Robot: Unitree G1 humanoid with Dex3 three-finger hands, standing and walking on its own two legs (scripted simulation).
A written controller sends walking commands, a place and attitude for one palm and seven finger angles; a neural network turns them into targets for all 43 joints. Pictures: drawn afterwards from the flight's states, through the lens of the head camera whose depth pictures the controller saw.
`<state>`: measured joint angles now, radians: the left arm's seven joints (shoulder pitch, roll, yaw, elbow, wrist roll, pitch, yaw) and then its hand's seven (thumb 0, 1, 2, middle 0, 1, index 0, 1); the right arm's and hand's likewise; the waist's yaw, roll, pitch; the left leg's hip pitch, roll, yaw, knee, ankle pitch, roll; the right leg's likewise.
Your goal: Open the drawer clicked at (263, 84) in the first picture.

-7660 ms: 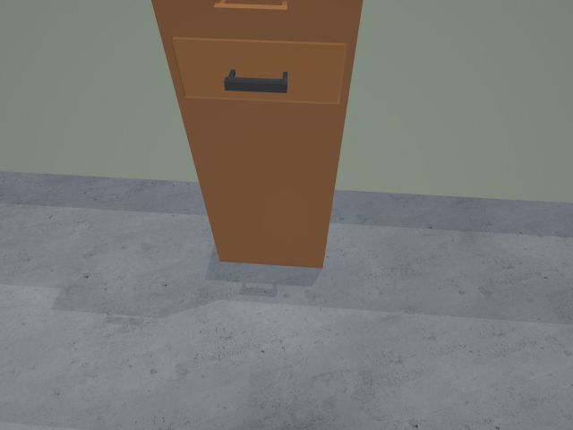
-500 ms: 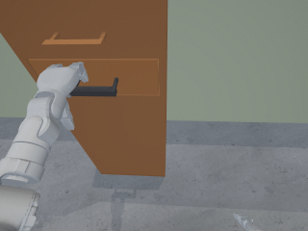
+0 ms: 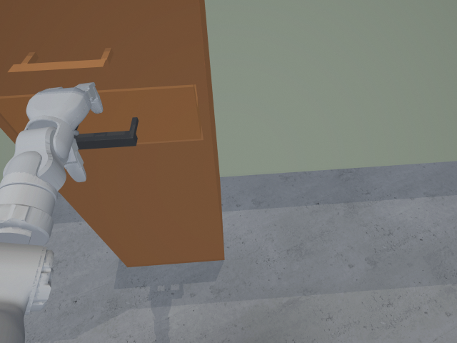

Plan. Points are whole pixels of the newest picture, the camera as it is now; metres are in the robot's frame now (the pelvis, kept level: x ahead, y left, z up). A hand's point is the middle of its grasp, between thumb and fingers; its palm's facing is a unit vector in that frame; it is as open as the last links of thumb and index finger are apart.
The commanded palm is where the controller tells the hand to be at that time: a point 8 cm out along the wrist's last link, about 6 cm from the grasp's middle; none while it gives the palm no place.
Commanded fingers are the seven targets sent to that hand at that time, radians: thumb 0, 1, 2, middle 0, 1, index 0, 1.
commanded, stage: move the hooked fingers above the handle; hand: left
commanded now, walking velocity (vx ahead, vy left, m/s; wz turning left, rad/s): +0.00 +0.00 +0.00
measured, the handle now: (102, 132) +0.50 +0.26 +0.09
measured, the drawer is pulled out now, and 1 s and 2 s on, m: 0.00 0.00 0.00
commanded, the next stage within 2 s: none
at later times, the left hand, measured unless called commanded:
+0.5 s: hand (68, 129) +0.45 +0.28 +0.15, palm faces -0.02 -0.02 -1.00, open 13.8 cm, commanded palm +0.43 +0.27 +0.20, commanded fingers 0.00 -0.50 0.30 -0.30 -1.20 -0.30 -1.20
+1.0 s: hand (68, 127) +0.45 +0.28 +0.15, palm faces +0.02 -0.01 -1.00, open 13.8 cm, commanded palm +0.43 +0.27 +0.21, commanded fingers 0.00 -0.50 0.30 -0.30 -1.20 -0.30 -1.20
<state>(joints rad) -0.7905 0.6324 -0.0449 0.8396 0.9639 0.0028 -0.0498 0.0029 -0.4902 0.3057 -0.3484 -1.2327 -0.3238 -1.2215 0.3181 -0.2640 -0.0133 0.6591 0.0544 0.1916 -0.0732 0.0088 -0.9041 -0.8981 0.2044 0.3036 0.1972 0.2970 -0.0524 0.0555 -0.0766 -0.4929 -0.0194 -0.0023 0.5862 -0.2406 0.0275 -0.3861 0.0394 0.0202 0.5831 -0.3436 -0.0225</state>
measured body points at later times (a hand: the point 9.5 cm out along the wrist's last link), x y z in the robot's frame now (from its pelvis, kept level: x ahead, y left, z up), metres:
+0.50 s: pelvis +0.01 +0.00 +0.00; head +0.04 -0.02 +0.45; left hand +0.44 +0.28 +0.20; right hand +0.11 -0.26 -0.13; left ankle +0.03 +0.10 -0.73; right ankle -0.04 -0.11 -0.73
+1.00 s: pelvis +0.01 +0.01 +0.00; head +0.05 -0.01 +0.45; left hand +0.44 +0.28 +0.20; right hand +0.11 -0.24 -0.14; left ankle +0.03 +0.10 -0.73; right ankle -0.04 -0.11 -0.73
